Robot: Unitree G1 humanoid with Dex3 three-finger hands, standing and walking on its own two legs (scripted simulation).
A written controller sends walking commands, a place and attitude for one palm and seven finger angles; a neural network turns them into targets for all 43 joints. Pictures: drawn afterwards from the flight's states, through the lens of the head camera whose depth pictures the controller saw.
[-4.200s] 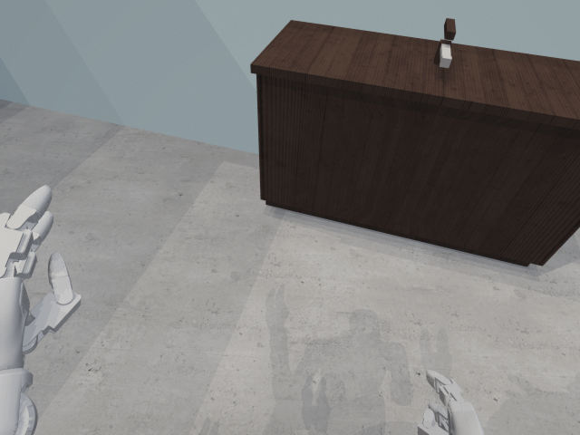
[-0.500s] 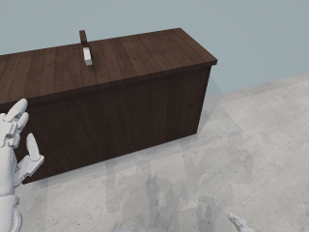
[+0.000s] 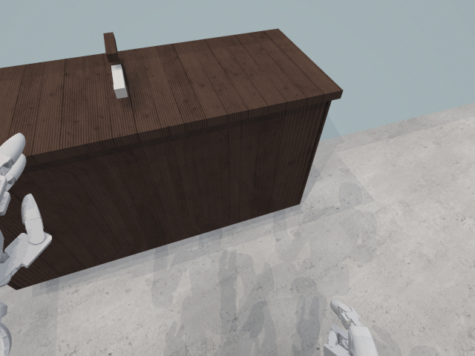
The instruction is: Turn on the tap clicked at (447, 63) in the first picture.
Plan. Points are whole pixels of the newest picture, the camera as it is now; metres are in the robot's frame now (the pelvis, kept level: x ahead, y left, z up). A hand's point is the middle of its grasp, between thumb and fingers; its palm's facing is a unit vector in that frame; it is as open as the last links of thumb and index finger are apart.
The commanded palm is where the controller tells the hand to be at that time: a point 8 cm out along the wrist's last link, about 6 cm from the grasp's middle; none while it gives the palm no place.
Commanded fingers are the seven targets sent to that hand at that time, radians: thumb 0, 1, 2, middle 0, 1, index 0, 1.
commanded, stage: take the last steps up to it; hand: left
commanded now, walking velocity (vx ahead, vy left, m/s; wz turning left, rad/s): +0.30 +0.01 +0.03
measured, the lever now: (120, 90) +0.72 +0.36 +0.04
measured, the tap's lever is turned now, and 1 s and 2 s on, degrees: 0 0 0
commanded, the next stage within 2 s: come to a stop and stand still in 1.38 s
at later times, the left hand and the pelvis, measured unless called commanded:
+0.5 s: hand (75, 156) +0.34 +0.26 +0.18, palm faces +0.44 -0.82 -0.37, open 7.4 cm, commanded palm +0.27 +0.29 +0.18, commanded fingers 0.00 0.90 0.90 -0.20 -0.30 -0.20 -0.30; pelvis +0.11 +0.01 -0.01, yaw +0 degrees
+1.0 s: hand (116, 126) +0.42 +0.23 +0.17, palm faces +0.42 -0.81 -0.40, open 7.4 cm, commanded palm +0.36 +0.27 +0.18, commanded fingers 0.00 0.90 0.90 -0.20 -0.30 -0.20 -0.30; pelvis +0.21 -0.01 -0.01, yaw +2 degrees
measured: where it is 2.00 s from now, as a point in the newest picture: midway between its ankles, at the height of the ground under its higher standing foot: (247, 335)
